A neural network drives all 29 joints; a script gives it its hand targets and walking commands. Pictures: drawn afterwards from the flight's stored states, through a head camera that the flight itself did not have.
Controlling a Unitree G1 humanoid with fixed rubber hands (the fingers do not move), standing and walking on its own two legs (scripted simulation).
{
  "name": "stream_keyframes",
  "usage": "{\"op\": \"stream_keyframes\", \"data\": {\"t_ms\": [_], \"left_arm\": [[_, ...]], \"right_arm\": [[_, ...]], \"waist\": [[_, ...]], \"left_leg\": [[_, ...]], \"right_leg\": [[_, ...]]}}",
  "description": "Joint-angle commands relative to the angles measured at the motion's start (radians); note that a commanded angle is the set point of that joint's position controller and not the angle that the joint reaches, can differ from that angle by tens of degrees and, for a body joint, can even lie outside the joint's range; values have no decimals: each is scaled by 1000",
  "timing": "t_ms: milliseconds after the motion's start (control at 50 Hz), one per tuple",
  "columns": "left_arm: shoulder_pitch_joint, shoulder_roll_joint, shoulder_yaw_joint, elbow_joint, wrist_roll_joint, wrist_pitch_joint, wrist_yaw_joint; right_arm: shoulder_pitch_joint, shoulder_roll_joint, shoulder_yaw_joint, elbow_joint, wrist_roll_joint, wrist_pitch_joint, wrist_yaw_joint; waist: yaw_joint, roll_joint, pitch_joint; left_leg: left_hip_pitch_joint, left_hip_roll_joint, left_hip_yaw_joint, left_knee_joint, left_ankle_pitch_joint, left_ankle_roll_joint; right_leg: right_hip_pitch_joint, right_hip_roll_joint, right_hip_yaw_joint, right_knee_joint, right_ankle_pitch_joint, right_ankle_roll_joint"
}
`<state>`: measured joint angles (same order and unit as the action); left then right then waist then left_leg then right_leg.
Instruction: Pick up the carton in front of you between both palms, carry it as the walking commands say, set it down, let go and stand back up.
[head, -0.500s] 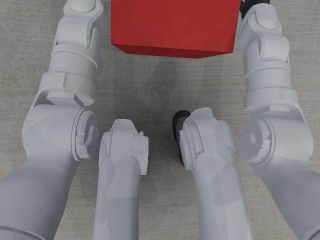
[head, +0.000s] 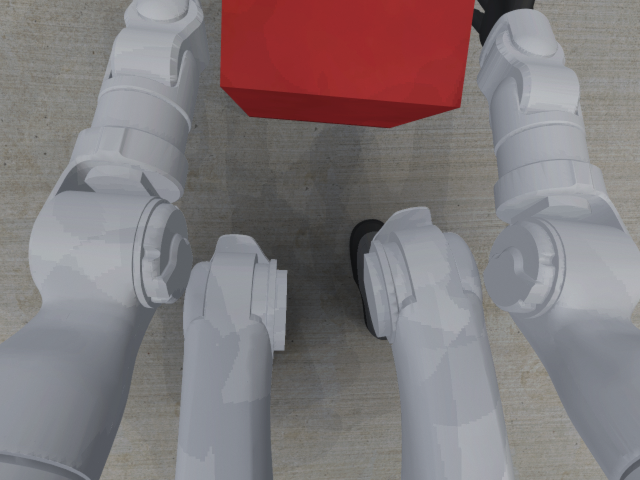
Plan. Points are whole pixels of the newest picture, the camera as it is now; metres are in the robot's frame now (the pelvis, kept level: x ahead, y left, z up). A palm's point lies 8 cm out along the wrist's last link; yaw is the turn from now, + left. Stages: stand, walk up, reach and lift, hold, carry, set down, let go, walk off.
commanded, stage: set down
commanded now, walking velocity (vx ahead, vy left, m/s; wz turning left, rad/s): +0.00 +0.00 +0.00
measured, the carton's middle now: (335, 21) +0.53 -0.08 -0.25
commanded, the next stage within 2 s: let go in 1.84 s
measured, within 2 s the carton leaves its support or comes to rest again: neither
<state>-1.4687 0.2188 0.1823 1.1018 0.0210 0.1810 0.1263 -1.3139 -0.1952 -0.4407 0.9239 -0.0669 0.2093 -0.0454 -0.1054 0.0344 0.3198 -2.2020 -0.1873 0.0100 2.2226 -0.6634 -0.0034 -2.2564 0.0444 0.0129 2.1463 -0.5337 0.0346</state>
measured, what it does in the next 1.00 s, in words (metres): stands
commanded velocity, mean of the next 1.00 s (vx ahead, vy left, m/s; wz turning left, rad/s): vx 0.00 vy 0.00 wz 0.00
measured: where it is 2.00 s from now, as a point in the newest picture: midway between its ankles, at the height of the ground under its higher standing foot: (317, 318)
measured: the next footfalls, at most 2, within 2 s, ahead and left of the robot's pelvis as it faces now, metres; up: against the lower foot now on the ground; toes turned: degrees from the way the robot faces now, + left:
none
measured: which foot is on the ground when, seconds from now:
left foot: down 0.00-1.00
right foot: down 0.00-1.00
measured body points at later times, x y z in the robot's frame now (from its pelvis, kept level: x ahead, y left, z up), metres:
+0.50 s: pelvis +0.00 +0.00 -0.01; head +0.36 -0.01 +0.25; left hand +0.57 +0.08 -0.18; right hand +0.51 -0.23 -0.18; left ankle +0.09 +0.10 -0.34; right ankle +0.12 -0.12 -0.34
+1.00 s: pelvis -0.01 -0.01 +0.00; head +0.35 -0.03 +0.27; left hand +0.59 +0.10 -0.13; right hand +0.52 -0.27 -0.14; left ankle +0.09 +0.09 -0.34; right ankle +0.12 -0.12 -0.34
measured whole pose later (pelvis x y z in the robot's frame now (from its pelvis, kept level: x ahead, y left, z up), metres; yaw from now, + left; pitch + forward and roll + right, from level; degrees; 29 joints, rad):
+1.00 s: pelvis -0.01 -0.01 +0.00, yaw -1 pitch +36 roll +0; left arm -1.44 0.40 0.02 0.97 -0.17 0.17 0.11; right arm -1.33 -0.34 -0.22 0.94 0.23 0.11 -0.12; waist -0.10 0.01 0.32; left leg -2.18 -0.08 0.02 2.21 -0.65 0.02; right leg -2.25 0.01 -0.04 2.13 -0.50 -0.03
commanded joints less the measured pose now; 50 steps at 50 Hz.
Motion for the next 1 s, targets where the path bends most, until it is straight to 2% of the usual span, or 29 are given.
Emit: {"op": "stream_keyframes", "data": {"t_ms": [0,320,420,440,460,500,520,540,560,600,680,740,880,940,980], "left_arm": [[-476,-823,-206,-83,-42,-30,-239],[-369,-654,-80,22,71,3,-258],[-362,-602,-75,21,80,-1,-251],[-364,-581,-77,12,77,-4,-248],[-359,-539,-74,9,78,-10,-239],[-311,-288,-27,-5,86,-32,-180],[-285,-124,-14,-8,81,-43,-143],[-248,69,-11,-16,64,-59,-96],[-254,184,-27,-28,30,-73,-58],[-302,232,-76,-38,-47,-87,-29],[-354,217,-184,-92,-172,-107,-35],[-353,229,-221,-135,-228,-107,-40],[-314,299,-174,-224,-214,-63,-17],[-301,303,-141,-278,-191,-26,-7],[-279,298,-113,-257,-169,-4,-7]], "right_arm": [[-597,745,312,-59,60,-31,245],[-490,588,154,57,-34,-19,253],[-460,545,113,81,-45,-27,244],[-445,521,99,87,-48,-33,238],[-430,483,81,94,-50,-40,227],[-339,259,0,113,-65,-70,169],[-283,99,-38,131,-68,-91,127],[-232,-99,-68,136,-54,-120,74],[-231,-222,-66,137,-21,-148,31],[-278,-287,-20,145,48,-182,-11],[-328,-309,91,126,174,-218,-24],[-329,-314,148,97,242,-217,-24],[-271,-324,211,-29,318,-157,-59],[-253,-314,213,-121,308,-112,-81],[-234,-289,202,-137,285,-83,-88]], "waist": [[-44,67,-893],[-13,81,-688],[-13,80,-688],[-21,78,-698],[-21,79,-708],[-28,73,-735],[-36,66,-753],[-47,65,-781],[-52,62,-825],[-65,62,-896],[-82,88,-1022],[-85,77,-1131],[-54,58,-1423],[-49,46,-1504],[-44,34,-1443]], "left_leg": [[231,13,-21,-220,253,25],[213,35,-49,-224,183,35],[243,45,-52,-220,196,26],[253,48,-52,-217,201,20],[267,53,-52,-217,213,14],[308,70,-53,-219,230,-3],[324,79,-54,-217,234,-10],[346,89,-57,-218,240,-16],[369,99,-65,-217,259,-20],[389,112,-75,-199,313,-25],[419,132,-77,-162,403,-25],[442,136,-60,-150,406,-18],[521,121,6,-190,329,-2],[541,105,27,-244,278,9],[505,98,28,-286,230,19]], "right_leg": [[502,48,-30,-90,314,-35],[360,40,-15,-89,190,-50],[367,33,-22,-81,198,-40],[382,30,-26,-80,207,-35],[392,25,-29,-78,219,-30],[430,9,-40,-73,235,-15],[450,1,-44,-71,241,-8],[464,-8,-49,-71,249,-3],[475,-15,-49,-71,267,-1],[491,-25,-39,-63,319,-4],[520,-49,-23,-47,429,-22],[618,-55,-16,-49,483,-29],[882,-30,-20,-110,493,-26],[953,-12,-28,-171,456,-28],[923,-7,-25,-214,403,-29]]}}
